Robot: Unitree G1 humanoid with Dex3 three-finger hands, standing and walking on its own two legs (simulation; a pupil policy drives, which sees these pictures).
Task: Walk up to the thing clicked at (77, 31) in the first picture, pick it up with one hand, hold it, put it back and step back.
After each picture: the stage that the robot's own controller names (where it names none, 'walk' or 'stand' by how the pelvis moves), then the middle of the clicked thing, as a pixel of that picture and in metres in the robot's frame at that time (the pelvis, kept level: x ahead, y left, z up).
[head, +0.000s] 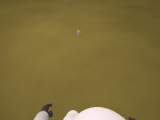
stand; (78, 33) +1.98 +0.42 -0.72
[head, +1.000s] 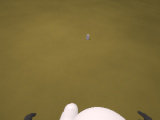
walk; (87, 36) +1.86 +0.16 -0.69
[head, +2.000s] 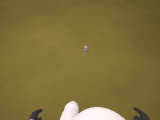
walk; (85, 48) +1.29 +0.14 -0.69
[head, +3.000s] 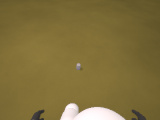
walk; (78, 66) +0.83 +0.18 -0.70
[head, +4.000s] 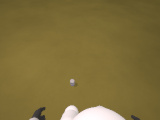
walk; (72, 82) +0.55 +0.23 -0.71
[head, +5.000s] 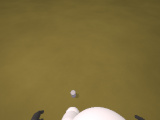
walk; (73, 93) +0.40 +0.21 -0.70
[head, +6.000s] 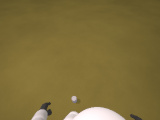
stand; (74, 99) +0.32 +0.20 -0.72
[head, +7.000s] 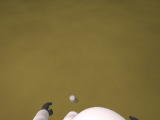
stand; (72, 98) +0.32 +0.21 -0.72
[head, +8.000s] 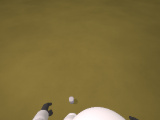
stand; (71, 100) +0.32 +0.22 -0.73
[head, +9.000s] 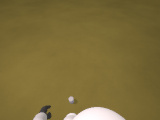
stand; (71, 100) +0.33 +0.22 -0.73
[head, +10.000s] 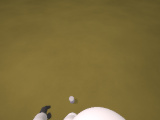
stand; (71, 99) +0.32 +0.22 -0.73
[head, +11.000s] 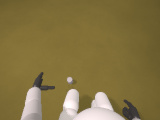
go down; (69, 80) +0.37 +0.21 -0.59
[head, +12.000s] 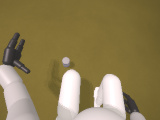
go down; (66, 62) +0.43 +0.22 -0.31
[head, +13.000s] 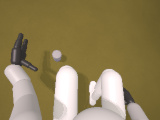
close in; (57, 56) +0.42 +0.23 -0.27
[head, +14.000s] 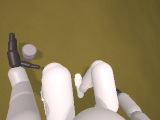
close; (29, 52) +0.42 +0.26 -0.22
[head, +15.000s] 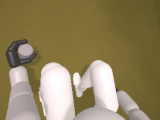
close; (25, 52) +0.41 +0.27 -0.22
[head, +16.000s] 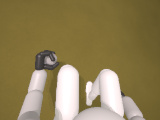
lift; (50, 60) +0.34 +0.27 -0.13
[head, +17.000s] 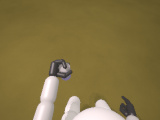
lift; (65, 71) +0.32 +0.18 +0.02
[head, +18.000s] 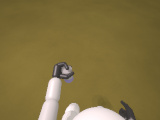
hold; (67, 74) +0.32 +0.17 -0.01
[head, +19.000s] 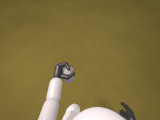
hold; (68, 74) +0.32 +0.17 -0.01
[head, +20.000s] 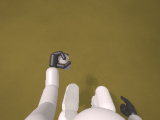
crouch; (64, 62) +0.39 +0.19 -0.06
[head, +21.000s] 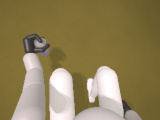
lower; (42, 47) +0.46 +0.27 -0.14
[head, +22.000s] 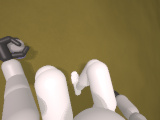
lower; (18, 49) +0.43 +0.28 -0.23
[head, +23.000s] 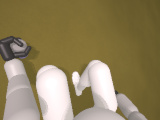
lower; (20, 49) +0.42 +0.28 -0.23
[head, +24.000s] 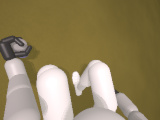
lower; (21, 49) +0.43 +0.28 -0.23
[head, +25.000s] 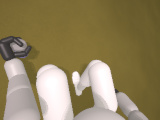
lower; (20, 49) +0.43 +0.28 -0.23
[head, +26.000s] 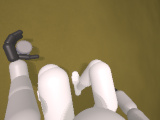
open; (23, 49) +0.41 +0.27 -0.24
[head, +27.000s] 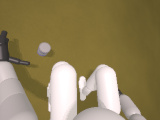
stand; (43, 49) +0.42 +0.25 -0.24
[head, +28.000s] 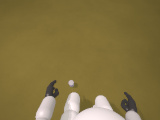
stand; (71, 83) +0.38 +0.19 -0.59
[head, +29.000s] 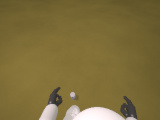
stand; (72, 95) +0.37 +0.19 -0.66
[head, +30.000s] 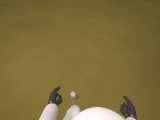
stand; (73, 95) +0.37 +0.19 -0.66
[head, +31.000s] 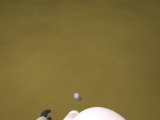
stand; (76, 96) +0.38 +0.18 -0.72
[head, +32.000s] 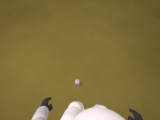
walk; (77, 82) +0.44 +0.15 -0.70
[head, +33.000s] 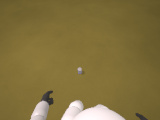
walk; (79, 70) +0.66 +0.18 -0.70
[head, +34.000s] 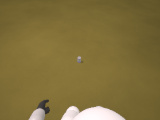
stand; (79, 59) +0.99 +0.20 -0.71
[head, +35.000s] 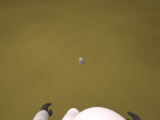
stand; (80, 60) +1.00 +0.21 -0.72
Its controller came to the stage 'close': yes
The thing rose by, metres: 0.71
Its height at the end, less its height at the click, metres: +0.00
